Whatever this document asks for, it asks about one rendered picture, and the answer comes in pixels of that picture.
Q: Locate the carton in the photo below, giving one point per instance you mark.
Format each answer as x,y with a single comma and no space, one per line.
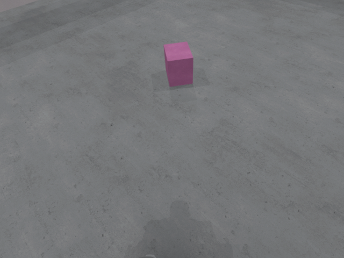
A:
179,63

